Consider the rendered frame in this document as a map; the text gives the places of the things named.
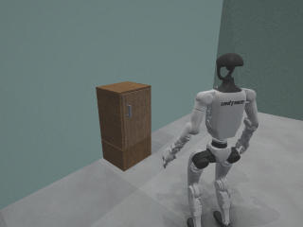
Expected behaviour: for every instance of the robot left hand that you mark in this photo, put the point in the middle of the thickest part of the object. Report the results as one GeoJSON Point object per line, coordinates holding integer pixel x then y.
{"type": "Point", "coordinates": [167, 157]}

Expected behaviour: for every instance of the robot right forearm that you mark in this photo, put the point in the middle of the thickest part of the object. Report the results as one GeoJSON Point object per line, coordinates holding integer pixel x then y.
{"type": "Point", "coordinates": [247, 133]}

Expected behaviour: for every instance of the robot left forearm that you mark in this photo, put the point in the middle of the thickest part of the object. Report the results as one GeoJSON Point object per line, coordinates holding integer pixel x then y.
{"type": "Point", "coordinates": [182, 139]}

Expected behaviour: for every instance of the robot right thigh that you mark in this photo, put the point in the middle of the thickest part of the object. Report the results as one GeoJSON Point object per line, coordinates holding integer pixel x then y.
{"type": "Point", "coordinates": [221, 169]}

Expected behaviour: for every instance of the right robot upper arm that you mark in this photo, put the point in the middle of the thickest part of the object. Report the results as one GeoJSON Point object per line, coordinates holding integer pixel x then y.
{"type": "Point", "coordinates": [250, 108]}

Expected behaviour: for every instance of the left robot upper arm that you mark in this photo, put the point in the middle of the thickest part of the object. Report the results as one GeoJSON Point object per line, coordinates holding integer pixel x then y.
{"type": "Point", "coordinates": [202, 100]}

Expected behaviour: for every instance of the handle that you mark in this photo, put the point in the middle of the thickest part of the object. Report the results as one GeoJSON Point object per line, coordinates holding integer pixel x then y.
{"type": "Point", "coordinates": [129, 110]}

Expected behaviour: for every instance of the cupboard door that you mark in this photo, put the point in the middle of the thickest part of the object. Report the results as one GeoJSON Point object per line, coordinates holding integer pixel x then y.
{"type": "Point", "coordinates": [139, 126]}

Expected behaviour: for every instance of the robot right hand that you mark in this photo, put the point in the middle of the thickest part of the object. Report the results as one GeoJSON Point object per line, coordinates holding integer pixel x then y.
{"type": "Point", "coordinates": [244, 145]}

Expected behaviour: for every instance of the right robot foot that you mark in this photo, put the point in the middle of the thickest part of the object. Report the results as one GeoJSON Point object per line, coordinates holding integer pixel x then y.
{"type": "Point", "coordinates": [218, 216]}

